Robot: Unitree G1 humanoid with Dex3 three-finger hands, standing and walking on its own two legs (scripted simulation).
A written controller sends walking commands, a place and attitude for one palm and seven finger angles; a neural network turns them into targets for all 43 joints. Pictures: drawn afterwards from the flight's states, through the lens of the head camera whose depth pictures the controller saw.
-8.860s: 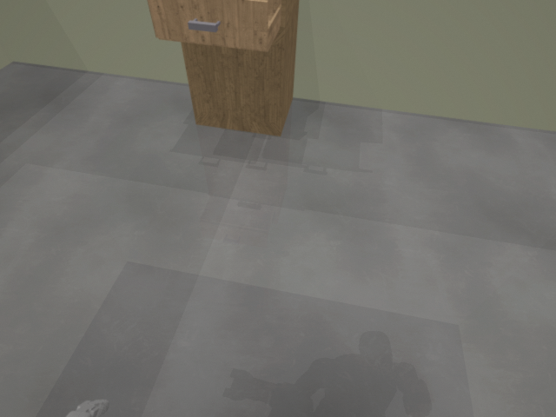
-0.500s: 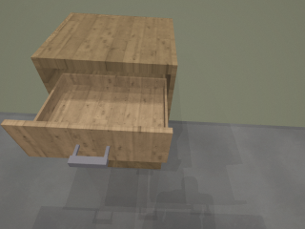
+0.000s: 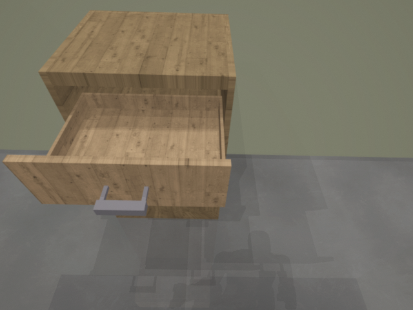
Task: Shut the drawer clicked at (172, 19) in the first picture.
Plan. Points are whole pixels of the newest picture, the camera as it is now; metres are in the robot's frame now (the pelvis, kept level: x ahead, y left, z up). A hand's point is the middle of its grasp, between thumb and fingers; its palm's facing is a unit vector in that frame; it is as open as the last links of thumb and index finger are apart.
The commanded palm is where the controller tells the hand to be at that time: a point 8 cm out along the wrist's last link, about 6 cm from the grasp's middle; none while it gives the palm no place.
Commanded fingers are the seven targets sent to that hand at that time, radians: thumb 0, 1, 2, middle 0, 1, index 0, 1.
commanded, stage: come to a stop and stand still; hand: left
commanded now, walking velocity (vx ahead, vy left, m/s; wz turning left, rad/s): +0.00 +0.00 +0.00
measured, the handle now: (123, 199) +0.36 +0.22 -0.04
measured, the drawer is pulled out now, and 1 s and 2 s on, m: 0.28 0.28 0.28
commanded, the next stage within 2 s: look again from close up in 1.20 s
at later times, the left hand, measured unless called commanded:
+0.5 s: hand out of the picture -0.05 +0.15 -0.16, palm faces -0.01 -0.98 -0.21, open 7.4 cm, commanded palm none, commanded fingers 0.00 0.90 0.90 -0.20 -0.30 -0.20 -0.30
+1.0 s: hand out of the picture +0.01 +0.13 -0.16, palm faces +0.00 -0.98 -0.20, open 7.3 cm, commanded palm none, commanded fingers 0.00 0.90 0.90 -0.20 -0.30 -0.20 -0.30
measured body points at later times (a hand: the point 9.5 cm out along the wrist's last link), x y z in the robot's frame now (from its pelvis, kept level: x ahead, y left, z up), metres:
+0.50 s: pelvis -0.02 -0.02 +0.01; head +0.00 -0.03 +0.46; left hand -0.05 +0.21 -0.14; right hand -0.05 -0.24 -0.15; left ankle -0.01 +0.07 -0.73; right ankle +0.00 -0.15 -0.73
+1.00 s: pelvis +0.01 -0.04 +0.01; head +0.02 -0.05 +0.46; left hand +0.01 +0.18 -0.14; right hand +0.00 -0.25 -0.15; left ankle -0.01 +0.07 -0.73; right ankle +0.00 -0.15 -0.73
